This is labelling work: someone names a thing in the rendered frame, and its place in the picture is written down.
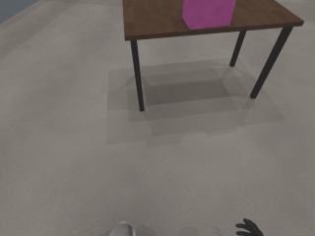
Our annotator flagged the left robot shin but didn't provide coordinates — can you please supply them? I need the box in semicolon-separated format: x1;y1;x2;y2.
119;221;129;225

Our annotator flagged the table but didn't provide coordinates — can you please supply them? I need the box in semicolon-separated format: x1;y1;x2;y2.
122;0;304;112

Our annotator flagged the carton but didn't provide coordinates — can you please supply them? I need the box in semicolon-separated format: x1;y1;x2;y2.
182;0;236;30

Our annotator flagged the right robot hand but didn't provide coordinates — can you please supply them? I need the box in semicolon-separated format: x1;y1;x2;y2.
235;218;264;236

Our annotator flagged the robot left thigh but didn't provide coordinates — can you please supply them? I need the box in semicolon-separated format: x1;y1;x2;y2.
109;223;136;236

